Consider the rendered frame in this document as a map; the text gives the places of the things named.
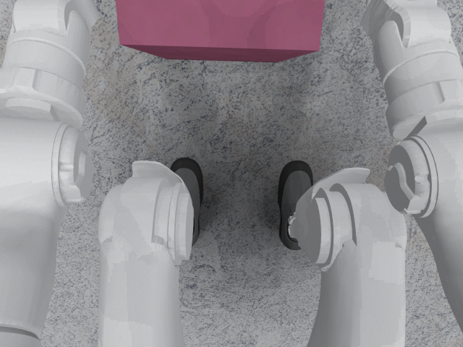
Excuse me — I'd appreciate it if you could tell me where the left robot upper arm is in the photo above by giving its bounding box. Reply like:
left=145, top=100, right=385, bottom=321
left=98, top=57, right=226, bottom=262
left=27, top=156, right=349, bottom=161
left=0, top=117, right=93, bottom=347

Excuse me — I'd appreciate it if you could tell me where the right robot upper arm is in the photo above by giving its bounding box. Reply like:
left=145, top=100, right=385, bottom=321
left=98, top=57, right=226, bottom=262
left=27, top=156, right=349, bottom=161
left=384, top=130, right=463, bottom=333

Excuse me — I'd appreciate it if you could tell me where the left robot forearm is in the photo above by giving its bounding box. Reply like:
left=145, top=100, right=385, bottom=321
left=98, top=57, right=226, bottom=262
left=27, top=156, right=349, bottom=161
left=0, top=0, right=98, bottom=128

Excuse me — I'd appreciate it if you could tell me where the robot right shin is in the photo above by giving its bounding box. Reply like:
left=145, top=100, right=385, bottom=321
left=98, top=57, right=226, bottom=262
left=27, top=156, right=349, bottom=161
left=288, top=168, right=407, bottom=256

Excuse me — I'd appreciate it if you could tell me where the right robot thigh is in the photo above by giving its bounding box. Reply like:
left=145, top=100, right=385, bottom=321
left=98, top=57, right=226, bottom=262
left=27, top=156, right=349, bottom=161
left=304, top=183, right=406, bottom=347

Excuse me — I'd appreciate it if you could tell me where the carton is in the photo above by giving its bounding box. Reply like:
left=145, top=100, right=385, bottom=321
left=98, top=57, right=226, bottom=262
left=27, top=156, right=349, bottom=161
left=116, top=0, right=325, bottom=62

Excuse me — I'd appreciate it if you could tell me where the right robot forearm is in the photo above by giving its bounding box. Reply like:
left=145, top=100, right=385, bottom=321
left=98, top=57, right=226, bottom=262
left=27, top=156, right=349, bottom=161
left=362, top=0, right=463, bottom=141

